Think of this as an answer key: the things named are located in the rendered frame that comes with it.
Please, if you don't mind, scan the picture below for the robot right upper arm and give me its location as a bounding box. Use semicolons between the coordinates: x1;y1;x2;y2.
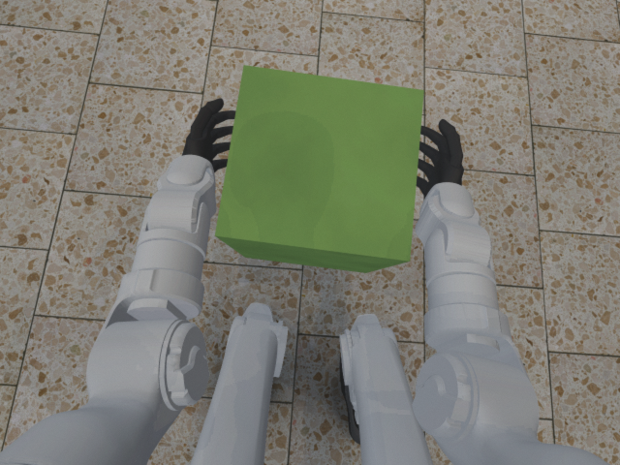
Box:
412;350;610;465

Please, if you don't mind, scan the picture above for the robot right thigh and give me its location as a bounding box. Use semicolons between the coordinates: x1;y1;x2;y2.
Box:
339;323;433;465

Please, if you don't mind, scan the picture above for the robot right forearm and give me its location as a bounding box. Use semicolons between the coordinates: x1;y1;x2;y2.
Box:
415;182;540;411

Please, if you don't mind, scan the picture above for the robot left forearm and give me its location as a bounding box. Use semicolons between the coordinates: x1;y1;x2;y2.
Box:
86;155;216;395

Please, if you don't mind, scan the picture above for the carton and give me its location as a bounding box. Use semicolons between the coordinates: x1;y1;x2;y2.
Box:
215;65;424;273

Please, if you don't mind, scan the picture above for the robot left upper arm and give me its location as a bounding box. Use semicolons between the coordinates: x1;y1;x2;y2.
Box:
0;319;209;465

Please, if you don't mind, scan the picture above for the robot right foot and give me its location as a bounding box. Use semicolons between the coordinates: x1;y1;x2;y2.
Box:
340;357;360;444

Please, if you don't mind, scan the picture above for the robot left hand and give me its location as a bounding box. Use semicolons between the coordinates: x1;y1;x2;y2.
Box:
182;98;236;172

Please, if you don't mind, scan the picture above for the robot right hand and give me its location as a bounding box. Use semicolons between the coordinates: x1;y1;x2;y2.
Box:
417;119;464;198

